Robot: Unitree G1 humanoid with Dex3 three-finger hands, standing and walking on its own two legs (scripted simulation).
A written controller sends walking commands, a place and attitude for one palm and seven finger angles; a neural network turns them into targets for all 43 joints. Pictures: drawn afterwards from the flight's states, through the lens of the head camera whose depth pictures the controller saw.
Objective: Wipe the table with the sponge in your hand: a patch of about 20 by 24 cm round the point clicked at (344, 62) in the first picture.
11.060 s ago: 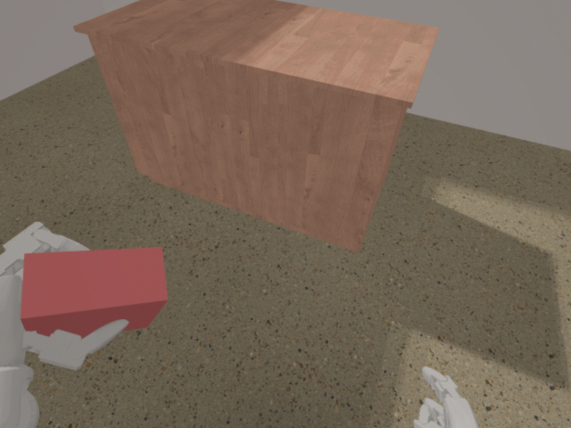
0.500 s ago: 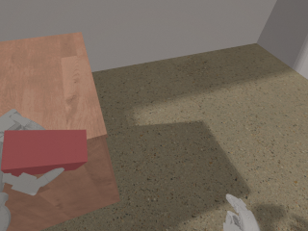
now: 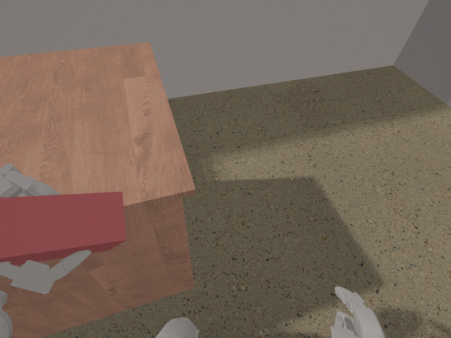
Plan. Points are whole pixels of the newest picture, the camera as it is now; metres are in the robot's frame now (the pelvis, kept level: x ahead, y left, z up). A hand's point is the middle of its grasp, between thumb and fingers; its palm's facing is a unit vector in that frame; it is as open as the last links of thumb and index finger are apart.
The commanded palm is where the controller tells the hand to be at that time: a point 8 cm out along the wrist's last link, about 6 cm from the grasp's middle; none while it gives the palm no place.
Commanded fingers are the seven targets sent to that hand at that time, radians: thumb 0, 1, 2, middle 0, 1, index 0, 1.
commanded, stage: shuffle to correct the standing spot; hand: left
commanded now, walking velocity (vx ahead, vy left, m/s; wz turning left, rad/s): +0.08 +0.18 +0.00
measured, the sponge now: (81, 227) +0.21 +0.21 +0.16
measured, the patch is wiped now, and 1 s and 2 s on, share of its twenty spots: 0.00 0.00 0.00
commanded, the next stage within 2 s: come to a stop and stand still in 0.70 s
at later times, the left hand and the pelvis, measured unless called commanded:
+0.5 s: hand out of the picture +0.23 +0.37 +0.17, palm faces +0.42 -0.79 -0.45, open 9.9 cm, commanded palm +0.17 +0.40 +0.19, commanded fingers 0.00 0.10 1.30 -1.20 -1.60 -1.20 -1.60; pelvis +0.01 +0.12 -0.01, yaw -1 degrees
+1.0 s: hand out of the picture +0.28 +0.42 +0.18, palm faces +0.41 -0.85 -0.34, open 9.9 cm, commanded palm +0.23 +0.46 +0.19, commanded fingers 0.00 0.10 1.30 -1.20 -1.60 -1.20 -1.60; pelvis +0.06 +0.18 +0.00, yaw -2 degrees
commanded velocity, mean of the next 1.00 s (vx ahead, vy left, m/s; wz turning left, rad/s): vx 0.10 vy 0.05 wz -0.01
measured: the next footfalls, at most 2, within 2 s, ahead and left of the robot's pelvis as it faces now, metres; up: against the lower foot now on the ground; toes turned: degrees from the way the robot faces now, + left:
left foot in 0.06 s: +0.08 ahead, +0.20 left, +0.00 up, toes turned +0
right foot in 0.24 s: +0.04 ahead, -0.05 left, +0.00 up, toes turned -4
